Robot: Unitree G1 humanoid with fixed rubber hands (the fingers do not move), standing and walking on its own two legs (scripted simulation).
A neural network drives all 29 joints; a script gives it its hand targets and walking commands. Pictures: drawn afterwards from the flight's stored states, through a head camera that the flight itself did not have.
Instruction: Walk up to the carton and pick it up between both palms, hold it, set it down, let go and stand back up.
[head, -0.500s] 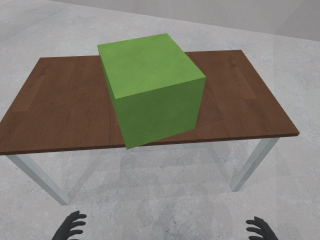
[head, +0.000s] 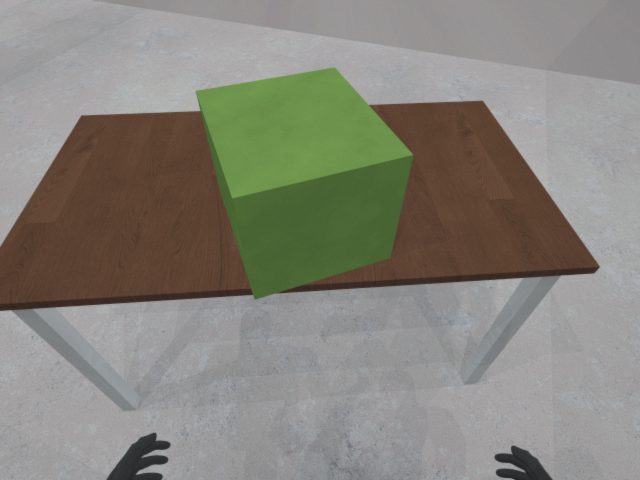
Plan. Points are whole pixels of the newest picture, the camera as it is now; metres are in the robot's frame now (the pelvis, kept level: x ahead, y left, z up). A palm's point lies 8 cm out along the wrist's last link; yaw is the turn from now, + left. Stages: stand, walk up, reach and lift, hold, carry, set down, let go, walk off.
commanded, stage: walk up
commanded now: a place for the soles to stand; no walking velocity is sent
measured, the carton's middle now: (296, 177) +0.62 +0.07 +0.01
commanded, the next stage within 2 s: none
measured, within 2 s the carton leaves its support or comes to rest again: neither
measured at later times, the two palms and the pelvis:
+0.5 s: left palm (71, 426) +0.20 +0.36 -0.09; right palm out of the picture +0.13 -0.18 -0.08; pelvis +0.10 +0.09 +0.01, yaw +2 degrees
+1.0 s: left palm (79, 386) +0.26 +0.37 -0.09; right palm (436, 355) +0.31 -0.15 -0.07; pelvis +0.16 +0.09 +0.00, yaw +4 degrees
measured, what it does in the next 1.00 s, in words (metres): walks ahead: left foot, then right foot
